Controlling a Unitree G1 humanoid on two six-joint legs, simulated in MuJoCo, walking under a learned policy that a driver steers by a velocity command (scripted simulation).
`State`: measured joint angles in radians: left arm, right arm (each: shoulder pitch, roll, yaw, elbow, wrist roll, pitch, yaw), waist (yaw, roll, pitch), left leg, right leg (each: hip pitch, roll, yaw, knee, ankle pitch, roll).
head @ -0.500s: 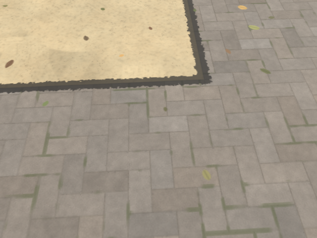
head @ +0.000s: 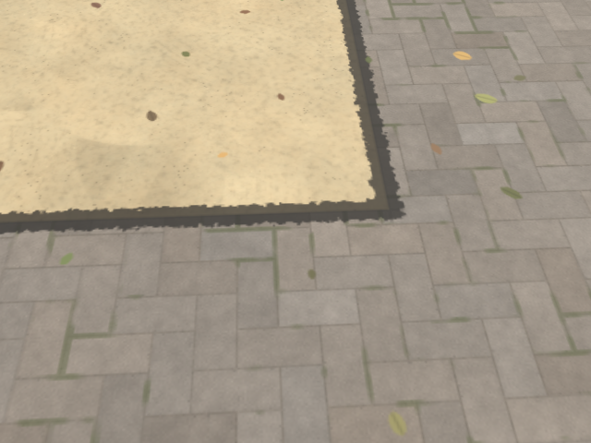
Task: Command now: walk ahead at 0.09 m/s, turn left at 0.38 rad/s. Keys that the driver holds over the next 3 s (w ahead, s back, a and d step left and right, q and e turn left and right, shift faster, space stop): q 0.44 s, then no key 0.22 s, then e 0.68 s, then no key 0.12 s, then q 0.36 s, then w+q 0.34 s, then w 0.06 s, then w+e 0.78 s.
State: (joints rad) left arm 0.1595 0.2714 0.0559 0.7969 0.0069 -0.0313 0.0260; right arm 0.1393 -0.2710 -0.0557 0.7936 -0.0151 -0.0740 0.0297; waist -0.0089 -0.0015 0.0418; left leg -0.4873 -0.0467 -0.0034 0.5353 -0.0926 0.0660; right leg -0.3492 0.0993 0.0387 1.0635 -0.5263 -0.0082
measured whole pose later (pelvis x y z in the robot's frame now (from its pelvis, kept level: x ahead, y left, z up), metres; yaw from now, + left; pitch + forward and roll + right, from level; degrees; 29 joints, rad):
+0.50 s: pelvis +0.05 -0.05 +0.02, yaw +17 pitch +2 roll +1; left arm 0.21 0.26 0.06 0.73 0.02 -0.01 0.04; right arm 0.19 -0.34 -0.11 0.68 0.01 0.05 -0.03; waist 0.02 0.05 0.00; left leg -0.59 -0.10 -0.12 1.13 -0.40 -0.05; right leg -0.28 -0.02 0.00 0.46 -0.23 -0.01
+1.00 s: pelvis +0.04 -0.03 +0.01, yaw +14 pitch +1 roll +1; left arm 0.24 0.31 0.08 0.74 -0.01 0.04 0.01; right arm 0.15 -0.24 -0.06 0.67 -0.01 0.01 -0.03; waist 0.02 -0.01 0.03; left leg -0.23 0.03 0.09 0.52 -0.31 0.00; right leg -0.44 -0.03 -0.01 0.94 -0.52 0.04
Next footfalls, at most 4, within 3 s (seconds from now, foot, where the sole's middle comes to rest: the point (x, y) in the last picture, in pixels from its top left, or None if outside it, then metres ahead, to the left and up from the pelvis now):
0.34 right None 0.13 -0.14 -0.76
0.72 left None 0.03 0.10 -0.76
1.14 right None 0.11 -0.15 -0.76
1.64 left None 0.10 0.08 -0.76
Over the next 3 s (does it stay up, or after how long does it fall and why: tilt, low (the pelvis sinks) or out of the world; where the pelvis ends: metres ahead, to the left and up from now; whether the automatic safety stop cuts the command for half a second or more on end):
stays up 0.52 0.16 0.02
